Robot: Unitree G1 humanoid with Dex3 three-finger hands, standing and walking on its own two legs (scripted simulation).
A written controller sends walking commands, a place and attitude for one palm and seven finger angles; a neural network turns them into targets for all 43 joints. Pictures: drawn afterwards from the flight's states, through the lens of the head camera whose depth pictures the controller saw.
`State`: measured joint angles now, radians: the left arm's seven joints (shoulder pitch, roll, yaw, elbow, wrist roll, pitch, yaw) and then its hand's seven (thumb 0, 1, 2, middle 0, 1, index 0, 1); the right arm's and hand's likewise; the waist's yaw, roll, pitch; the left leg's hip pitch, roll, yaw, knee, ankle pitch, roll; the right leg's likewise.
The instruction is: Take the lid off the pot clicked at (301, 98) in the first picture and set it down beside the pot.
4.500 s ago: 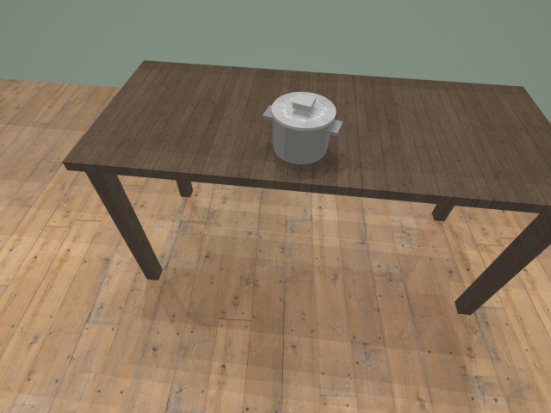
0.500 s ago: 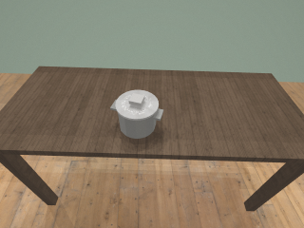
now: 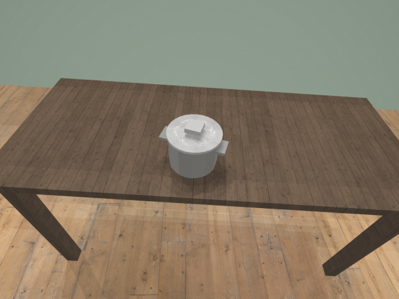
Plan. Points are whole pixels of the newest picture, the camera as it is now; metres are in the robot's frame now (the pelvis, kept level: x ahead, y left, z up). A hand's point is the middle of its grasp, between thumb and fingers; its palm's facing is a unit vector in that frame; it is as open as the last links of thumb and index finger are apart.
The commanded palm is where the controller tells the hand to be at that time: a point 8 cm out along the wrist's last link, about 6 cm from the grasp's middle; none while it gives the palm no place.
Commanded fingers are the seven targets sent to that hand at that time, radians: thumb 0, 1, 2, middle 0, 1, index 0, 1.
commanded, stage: look again from close up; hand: left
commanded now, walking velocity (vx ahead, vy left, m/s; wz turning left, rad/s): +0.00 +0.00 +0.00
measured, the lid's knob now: (194, 127) +0.55 +0.05 +0.03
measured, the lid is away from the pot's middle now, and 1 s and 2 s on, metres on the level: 0.00 0.00 0.00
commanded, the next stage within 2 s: shuffle to correct the standing spot in 0.26 s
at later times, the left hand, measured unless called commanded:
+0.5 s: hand out of the picture -0.01 +0.15 -0.18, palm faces +0.02 -0.99 -0.15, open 7.3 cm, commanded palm none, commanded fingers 0.00 0.90 0.90 -0.20 -0.30 -0.20 -0.30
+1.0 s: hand out of the picture +0.04 +0.10 -0.20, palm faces +0.06 -0.99 -0.11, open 7.3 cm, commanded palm none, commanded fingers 0.00 0.90 0.90 -0.20 -0.30 -0.20 -0.30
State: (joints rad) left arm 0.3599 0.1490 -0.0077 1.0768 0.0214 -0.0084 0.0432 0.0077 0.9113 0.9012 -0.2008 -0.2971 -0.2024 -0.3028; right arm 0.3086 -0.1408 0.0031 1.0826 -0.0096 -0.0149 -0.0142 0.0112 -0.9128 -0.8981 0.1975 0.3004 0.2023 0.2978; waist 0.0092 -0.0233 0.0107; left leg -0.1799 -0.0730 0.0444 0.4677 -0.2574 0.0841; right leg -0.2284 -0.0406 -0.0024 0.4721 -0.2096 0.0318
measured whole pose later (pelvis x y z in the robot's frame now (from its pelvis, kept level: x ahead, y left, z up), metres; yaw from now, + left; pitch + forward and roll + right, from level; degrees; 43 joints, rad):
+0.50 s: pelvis +0.01 -0.01 +0.00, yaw -1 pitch -2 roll +0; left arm 0.35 0.14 -0.01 1.09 0.02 -0.01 0.04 0.01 0.91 0.90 -0.20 -0.30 -0.20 -0.30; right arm 0.30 -0.12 0.00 1.13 -0.01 -0.01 -0.02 0.01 -0.91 -0.90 0.20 0.30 0.20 0.30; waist 0.01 -0.04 0.01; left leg -0.15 -0.06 0.05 0.45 -0.27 0.08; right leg -0.21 -0.03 0.00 0.47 -0.23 0.02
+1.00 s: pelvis +0.08 -0.05 -0.01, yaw -1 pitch -2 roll -1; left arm 0.39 0.14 0.03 1.08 0.02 -0.01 0.04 0.01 0.91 0.90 -0.20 -0.30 -0.20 -0.30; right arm 0.23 -0.12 -0.04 1.12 -0.01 -0.02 -0.05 0.01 -0.92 -0.90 0.20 0.30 0.20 0.30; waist 0.03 -0.08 0.05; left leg -0.20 0.01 0.08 0.62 -0.36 0.04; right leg -0.18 0.05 -0.02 0.62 -0.40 -0.05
